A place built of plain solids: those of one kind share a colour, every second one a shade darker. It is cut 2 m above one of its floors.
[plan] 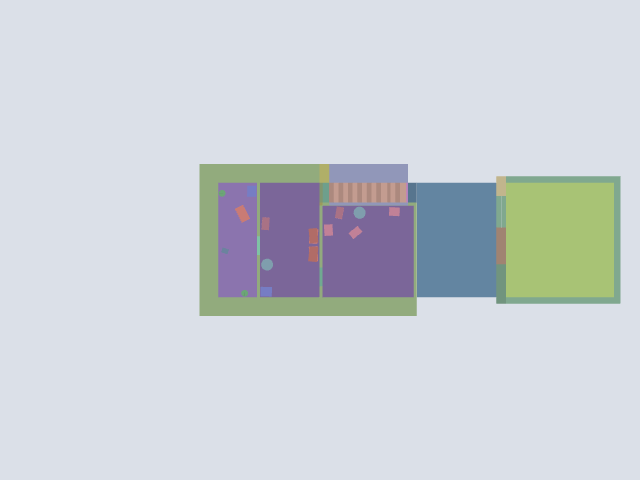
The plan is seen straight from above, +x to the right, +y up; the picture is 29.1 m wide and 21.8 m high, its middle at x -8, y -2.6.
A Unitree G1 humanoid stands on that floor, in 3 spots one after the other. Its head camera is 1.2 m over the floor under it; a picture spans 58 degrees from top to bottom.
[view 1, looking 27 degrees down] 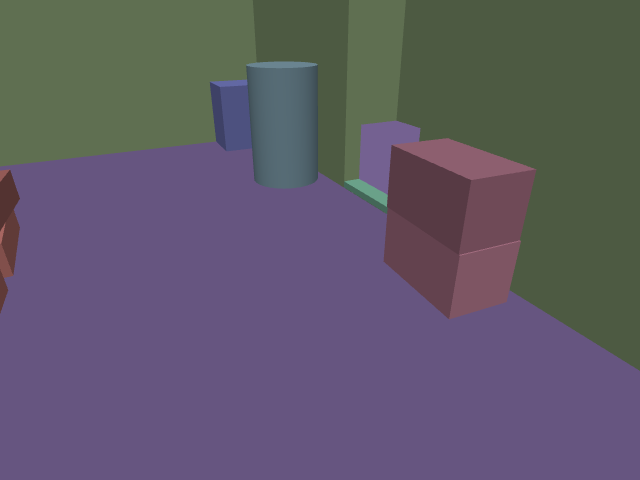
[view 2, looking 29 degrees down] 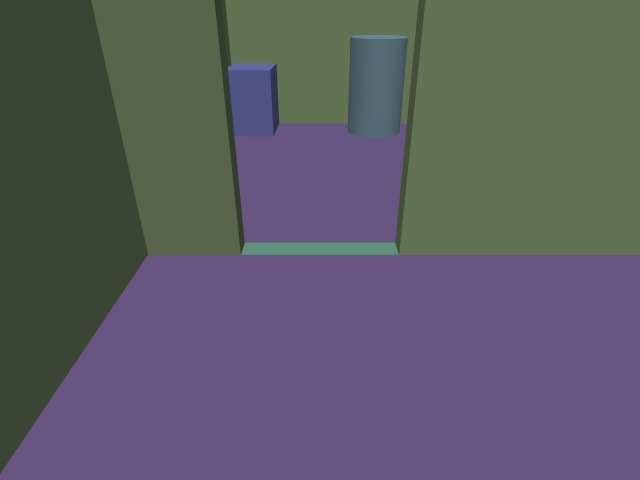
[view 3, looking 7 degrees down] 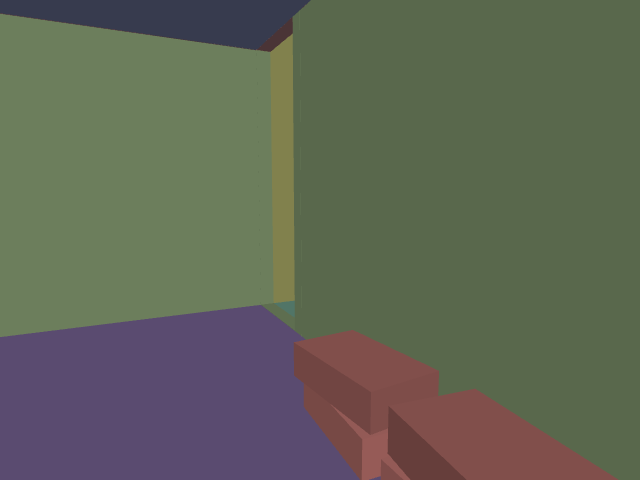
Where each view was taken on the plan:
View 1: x -9.06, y -0.45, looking -117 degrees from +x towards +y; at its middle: floor_cellar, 2.64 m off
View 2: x -5.88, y -4.28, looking -180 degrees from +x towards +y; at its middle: floor_cellar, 2.48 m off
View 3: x -9.37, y -4.15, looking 64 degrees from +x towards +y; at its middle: wall_cellar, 3.11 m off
